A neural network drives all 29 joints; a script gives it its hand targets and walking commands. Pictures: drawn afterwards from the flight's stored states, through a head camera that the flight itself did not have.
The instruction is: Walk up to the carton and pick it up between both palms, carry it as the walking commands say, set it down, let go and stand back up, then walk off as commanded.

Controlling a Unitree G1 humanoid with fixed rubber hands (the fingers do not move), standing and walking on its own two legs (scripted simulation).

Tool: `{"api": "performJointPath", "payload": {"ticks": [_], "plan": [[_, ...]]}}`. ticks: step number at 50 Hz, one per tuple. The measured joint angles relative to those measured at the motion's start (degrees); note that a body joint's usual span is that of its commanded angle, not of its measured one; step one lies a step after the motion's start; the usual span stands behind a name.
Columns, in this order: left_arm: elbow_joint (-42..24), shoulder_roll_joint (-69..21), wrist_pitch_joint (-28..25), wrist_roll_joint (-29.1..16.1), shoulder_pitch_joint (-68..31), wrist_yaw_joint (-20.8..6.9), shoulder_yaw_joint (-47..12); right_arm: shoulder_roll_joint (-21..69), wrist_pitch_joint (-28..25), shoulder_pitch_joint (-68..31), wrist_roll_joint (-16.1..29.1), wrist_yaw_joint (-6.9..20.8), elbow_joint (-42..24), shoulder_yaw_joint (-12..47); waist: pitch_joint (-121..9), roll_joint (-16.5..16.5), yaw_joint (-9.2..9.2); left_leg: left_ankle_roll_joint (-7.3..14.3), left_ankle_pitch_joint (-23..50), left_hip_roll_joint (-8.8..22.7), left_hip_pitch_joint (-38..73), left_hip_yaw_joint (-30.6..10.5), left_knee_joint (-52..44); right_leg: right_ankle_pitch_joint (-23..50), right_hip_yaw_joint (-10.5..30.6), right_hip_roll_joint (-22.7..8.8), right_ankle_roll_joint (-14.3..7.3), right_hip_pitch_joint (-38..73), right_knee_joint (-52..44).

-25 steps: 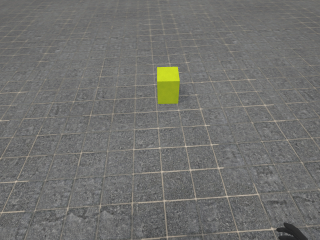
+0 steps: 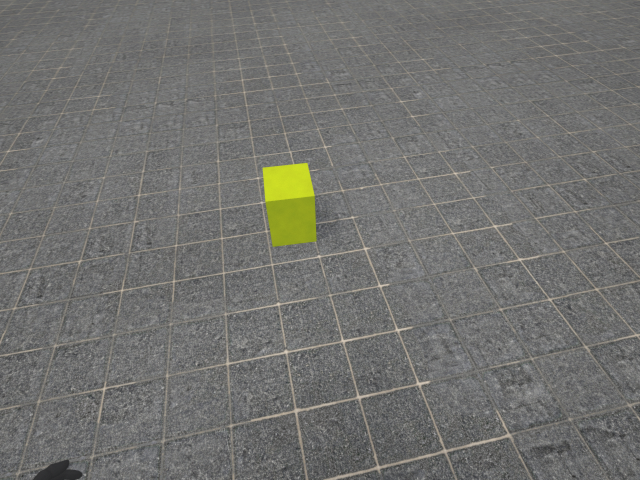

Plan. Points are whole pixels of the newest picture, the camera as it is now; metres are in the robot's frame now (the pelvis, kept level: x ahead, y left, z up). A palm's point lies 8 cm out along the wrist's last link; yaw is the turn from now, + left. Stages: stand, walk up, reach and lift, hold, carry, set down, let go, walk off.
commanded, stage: walk up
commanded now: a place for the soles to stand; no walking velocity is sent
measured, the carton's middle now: (289, 205) +1.31 +0.09 -0.63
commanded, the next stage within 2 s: none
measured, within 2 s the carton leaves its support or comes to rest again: neither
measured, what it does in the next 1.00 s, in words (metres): walks ahead: left foot, then right foot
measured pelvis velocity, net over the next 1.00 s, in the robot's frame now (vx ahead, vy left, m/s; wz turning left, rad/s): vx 0.42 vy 0.03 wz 0.07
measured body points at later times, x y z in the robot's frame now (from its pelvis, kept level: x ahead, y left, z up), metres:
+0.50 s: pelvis +0.22 +0.04 +0.00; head +0.23 +0.06 +0.45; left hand +0.25 +0.39 -0.10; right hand +0.39 -0.29 -0.05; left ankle +0.28 +0.15 -0.73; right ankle +0.16 -0.11 -0.67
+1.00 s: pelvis +0.42 +0.03 +0.00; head +0.44 +0.02 +0.45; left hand +0.52 +0.39 -0.05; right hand +0.53 -0.30 -0.10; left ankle +0.47 +0.18 -0.69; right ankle +0.47 -0.09 -0.73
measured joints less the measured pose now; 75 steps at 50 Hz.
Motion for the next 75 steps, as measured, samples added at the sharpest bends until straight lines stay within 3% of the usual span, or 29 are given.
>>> {"api": "performJointPath", "payload": {"ticks": [2, 4, 6, 12, 16, 20, 22, 24, 26, 33, 38, 40, 42, 45, 51, 55, 57, 59, 62, 70, 74, 75], "plan": [[-0.66, 0.85, -0.88, 0.12, -0.56, 0.98, 0.66, 0.16, 0.37, 0.17, -0.09, -0.27, 0.74, 0.17, -0.23, 0.99, 0.86, 0.86, -5.12, 0.36, -3.62, -3.05, 10.46, 4.46, -0.83, 1.17, -0.90, -0.01, 1.74], [-0.87, 0.52, -1.24, -0.32, -0.91, 1.86, 0.48, 0.57, 0.70, -0.69, 0.50, -0.77, 1.85, 0.71, -0.02, 2.30, 1.87, 0.33, -3.68, -0.91, -9.11, -7.29, 22.34, 2.66, -1.86, 1.77, -1.36, 1.22, 3.03], [-0.80, -0.17, -1.31, -0.62, -0.59, 2.43, 0.08, 0.89, 0.62, -1.64, 0.82, -0.87, 2.58, 1.04, -0.04, 3.48, 2.85, -0.72, 0.16, -0.52, -13.08, -8.41, 26.39, 1.17, -2.69, 2.17, -1.29, 4.23, 0.92], [-0.71, -0.50, -1.46, -0.49, 2.47, 2.29, -0.39, 1.69, 1.07, -4.68, 0.22, 0.88, 3.03, 1.36, 0.39, 3.31, 4.81, -3.27, 7.87, 2.75, -17.75, -5.88, 15.08, 0.27, -4.10, 1.73, -0.74, 12.96, -6.52], [-0.40, 0.42, -0.96, -0.47, 4.49, 2.02, -0.37, 2.15, 1.19, -7.70, 0.35, 1.75, 2.62, 1.25, 1.17, 1.69, 6.05, -2.68, 10.39, 3.14, -16.37, -4.11, 4.40, -2.55, -4.34, 0.90, 0.34, 16.55, -7.28], [0.11, 1.15, -0.19, -0.81, 6.06, 2.26, -0.83, 1.96, 0.16, -10.14, 0.29, 1.45, 1.67, 0.85, 1.39, -0.40, 6.97, -1.10, 11.02, 0.87, -11.45, -1.95, -2.91, -8.36, -3.61, -1.07, 1.43, 17.83, -2.40], [0.46, 0.74, 0.40, -1.29, 5.76, 2.67, -1.34, 1.86, -0.83, -10.64, 0.04, 0.50, 0.91, 0.50, 2.18, -1.57, 6.46, -0.77, 13.01, -0.16, -11.37, -1.22, -0.22, -11.10, -1.03, -2.08, -0.06, 13.16, 10.30], [0.90, 0.21, 0.76, -1.33, 4.66, 3.04, -2.15, 2.38, -1.26, -9.75, 1.13, -0.43, 0.72, 0.56, 2.61, -2.65, 5.76, -0.67, 10.10, -0.62, -9.94, -0.79, 0.85, -10.18, 3.10, -0.60, -0.42, 6.91, 23.14], [1.15, -0.17, 0.77, -1.41, 3.66, 2.94, -2.58, 3.06, -1.22, -8.03, 1.58, -1.02, 0.72, 0.83, 2.57, -3.94, 5.02, -0.64, 8.88, -1.12, -7.22, -0.21, -1.27, -7.45, 4.34, -0.57, -0.27, 1.97, 27.22], [1.74, -1.56, 1.33, -0.54, -0.06, 0.93, -2.17, 2.12, -1.66, -1.92, 0.80, -1.34, 0.63, 0.82, 2.38, -3.71, 1.26, -0.54, 6.49, -1.46, 0.26, 0.55, -6.77, 0.18, 2.05, -2.69, 0.81, -5.49, 11.97], [1.71, -1.51, 1.01, -0.27, -3.96, 0.25, -0.82, 0.84, -0.88, 0.72, 0.91, -1.28, 1.46, 0.90, 2.15, -1.87, -0.47, -2.02, 1.01, -0.48, 3.65, 0.56, -4.36, 4.35, 0.09, -0.79, -0.26, -2.32, 0.51], [1.14, -0.86, 0.34, -0.23, -5.21, 0.76, -0.19, 0.71, -0.64, 1.66, 0.82, -1.60, 1.51, 1.12, 2.18, -1.06, -0.46, -1.75, -3.05, 0.54, 2.66, -0.10, 2.09, 6.60, -0.48, 0.61, -1.10, 0.40, -1.90], [0.32, -0.84, -0.32, -0.59, -5.99, 1.59, 0.07, 1.32, -0.18, 1.04, 1.00, -2.12, 2.04, 1.61, 2.84, -0.01, 0.29, -0.39, -5.00, 0.26, -2.65, -3.23, 16.17, 5.57, -1.00, 1.26, -1.05, 0.15, 1.87], [-0.58, -1.35, -0.54, -1.33, -5.17, 2.43, -0.27, 2.03, 0.14, -0.33, 1.38, -2.36, 2.68, 2.13, 3.18, 1.66, 1.44, -0.19, -1.46, 0.15, -10.03, -5.84, 27.00, 2.36, -1.86, 1.72, -1.08, 3.32, 1.12], [-1.19, -0.49, -0.24, -0.61, -1.04, 2.21, -0.20, 2.82, 0.51, -2.79, 0.17, -0.50, 2.89, 1.74, 3.17, 1.69, 4.05, -2.26, 3.10, 2.69, -15.67, -4.16, 13.46, 0.18, -2.60, 1.24, -0.95, 8.94, -2.25], [-0.73, 0.83, 0.60, -0.35, 1.54, 1.83, -0.23, 2.83, 0.21, -4.36, 0.10, 0.26, 2.80, 1.03, 2.48, -0.21, 5.56, -2.19, 6.37, 1.92, -13.56, -2.13, 3.44, -3.93, -2.11, 0.10, -0.52, 10.70, -0.09], [-0.47, 1.20, 1.01, -0.25, 2.64, 1.93, -0.51, 2.25, -0.59, -4.67, -0.04, -0.01, 2.51, 0.57, 2.05, -1.42, 5.75, -1.41, 8.80, 0.51, -11.15, -1.21, 0.34, -7.74, -1.35, -1.03, -1.07, 10.33, 4.16], [0.35, 0.67, 1.54, -0.46, 2.81, 2.35, -0.96, 1.87, -1.43, -4.83, 0.08, -0.77, 1.97, 0.24, 2.00, -2.34, 5.08, -0.87, 10.58, -0.07, -11.03, -0.61, 2.44, -11.03, 1.78, -0.30, -1.27, 6.60, 15.23], [1.54, 0.02, 1.64, -0.82, 2.36, 2.77, -1.89, 2.45, -1.57, -4.22, 0.93, -1.74, 1.44, 0.52, 1.87, -4.37, 3.84, -0.55, 7.54, -0.74, -8.09, 0.48, 1.14, -8.39, 4.98, 0.88, -0.45, 0.47, 25.70], [2.03, -1.91, 1.53, -0.49, -0.71, 1.17, -1.80, 1.38, -1.20, -0.19, 0.42, -1.85, 0.52, 0.50, 1.99, -3.22, 0.59, -1.21, 5.05, 0.05, -0.72, 1.28, -4.12, -1.55, 1.53, -1.15, 0.43, -3.78, 9.53], [1.47, -1.36, 0.82, -0.31, -2.61, 1.11, -0.76, 0.84, -0.37, 1.37, 0.59, -1.72, 0.43, 0.71, 1.83, -1.60, -0.18, -2.10, -0.30, 1.30, 0.26, 0.85, 0.63, 1.33, 0.08, 0.63, -0.72, 0.80, -0.33], [1.15, -1.05, 0.43, -0.23, -3.08, 1.45, -0.38, 0.92, -0.22, 1.61, 0.59, -1.84, 0.42, 0.79, 2.03, -1.07, 0.05, -1.37, -2.08, 1.95, -0.96, 0.38, 4.78, 4.47, -0.18, 1.11, -0.98, 1.16, -0.25]]}}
